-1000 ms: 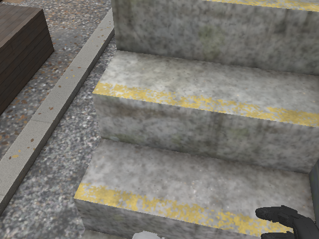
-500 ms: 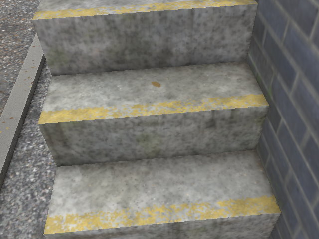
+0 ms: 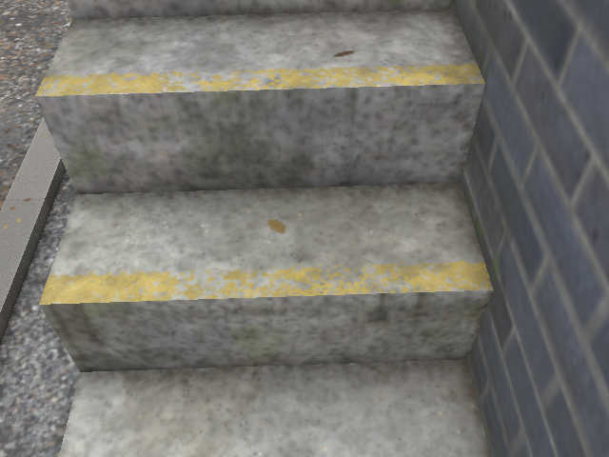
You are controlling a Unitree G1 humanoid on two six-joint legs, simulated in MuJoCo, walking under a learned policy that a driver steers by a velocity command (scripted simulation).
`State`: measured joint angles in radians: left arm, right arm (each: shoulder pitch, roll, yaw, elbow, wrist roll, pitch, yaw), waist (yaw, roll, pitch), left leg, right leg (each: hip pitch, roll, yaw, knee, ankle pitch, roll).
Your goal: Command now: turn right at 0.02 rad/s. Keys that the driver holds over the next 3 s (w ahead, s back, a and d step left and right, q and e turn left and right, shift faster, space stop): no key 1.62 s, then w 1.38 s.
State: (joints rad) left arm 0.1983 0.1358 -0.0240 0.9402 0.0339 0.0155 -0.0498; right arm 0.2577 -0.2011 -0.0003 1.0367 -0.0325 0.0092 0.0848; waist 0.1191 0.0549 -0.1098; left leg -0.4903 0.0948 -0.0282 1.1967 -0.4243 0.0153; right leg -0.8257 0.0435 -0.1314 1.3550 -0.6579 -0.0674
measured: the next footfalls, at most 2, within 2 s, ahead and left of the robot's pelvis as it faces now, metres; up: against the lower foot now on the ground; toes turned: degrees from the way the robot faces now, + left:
left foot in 0.16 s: -0.03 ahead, +0.11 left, -0.20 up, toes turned +1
right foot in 0.42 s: -0.04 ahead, -0.12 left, -0.20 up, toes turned +3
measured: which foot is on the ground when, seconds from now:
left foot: up 0.00-0.14, down 0.16-0.44, up 0.46-0.66, down 0.68-1.00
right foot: down 0.00-0.32, up 0.34-0.40, down 0.42-1.00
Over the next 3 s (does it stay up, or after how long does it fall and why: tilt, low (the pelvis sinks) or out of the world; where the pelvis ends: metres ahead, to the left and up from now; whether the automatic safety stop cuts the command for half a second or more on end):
stays up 0.26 0.08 0.14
